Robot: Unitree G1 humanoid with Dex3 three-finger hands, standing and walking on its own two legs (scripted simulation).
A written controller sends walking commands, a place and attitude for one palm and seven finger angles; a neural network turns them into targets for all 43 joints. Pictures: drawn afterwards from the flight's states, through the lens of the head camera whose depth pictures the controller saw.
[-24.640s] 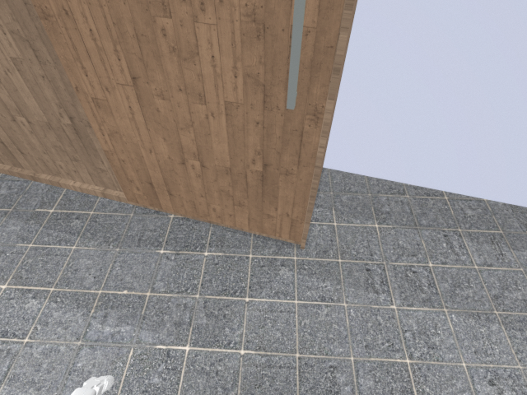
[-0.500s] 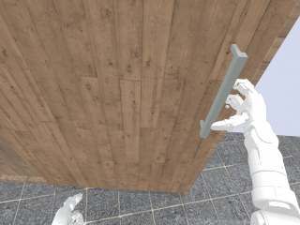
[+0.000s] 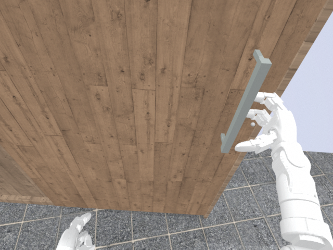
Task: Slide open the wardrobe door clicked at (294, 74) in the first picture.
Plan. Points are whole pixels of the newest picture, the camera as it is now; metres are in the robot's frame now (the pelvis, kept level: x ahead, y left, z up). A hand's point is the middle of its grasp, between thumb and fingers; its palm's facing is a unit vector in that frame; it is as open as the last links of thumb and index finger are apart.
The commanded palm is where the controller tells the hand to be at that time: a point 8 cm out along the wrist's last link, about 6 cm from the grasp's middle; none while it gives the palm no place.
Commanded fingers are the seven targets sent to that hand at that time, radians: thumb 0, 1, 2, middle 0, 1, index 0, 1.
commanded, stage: slide the fingers in behind the handle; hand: right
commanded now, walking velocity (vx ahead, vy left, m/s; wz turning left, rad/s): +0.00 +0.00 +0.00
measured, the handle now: (238, 109) +0.43 -0.15 +0.14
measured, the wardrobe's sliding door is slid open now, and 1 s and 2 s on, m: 0.00 0.00 0.00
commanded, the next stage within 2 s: grip the handle and tug to test in 1.34 s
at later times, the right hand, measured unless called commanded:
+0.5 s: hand (242, 122) +0.38 -0.14 +0.15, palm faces +0.00 +1.00 +0.00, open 14.0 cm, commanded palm +0.35 -0.19 +0.15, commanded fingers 0.00 0.50 -0.30 0.30 1.20 0.30 1.20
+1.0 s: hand (234, 123) +0.37 -0.12 +0.15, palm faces +0.02 +1.00 +0.00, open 14.1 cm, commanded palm +0.34 -0.17 +0.15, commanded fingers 0.00 0.50 -0.30 0.30 1.20 0.30 1.20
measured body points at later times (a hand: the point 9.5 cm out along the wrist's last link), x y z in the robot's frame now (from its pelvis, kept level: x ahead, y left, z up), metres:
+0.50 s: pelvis +0.01 +0.00 +0.00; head +0.01 +0.02 +0.45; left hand +0.17 +0.23 -0.10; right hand +0.37 -0.20 +0.15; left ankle +0.02 +0.11 -0.74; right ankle -0.03 -0.11 -0.74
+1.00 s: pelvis +0.01 +0.01 +0.00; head +0.00 +0.02 +0.45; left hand +0.17 +0.23 -0.09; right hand +0.37 -0.18 +0.15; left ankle +0.02 +0.11 -0.74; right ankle -0.03 -0.11 -0.74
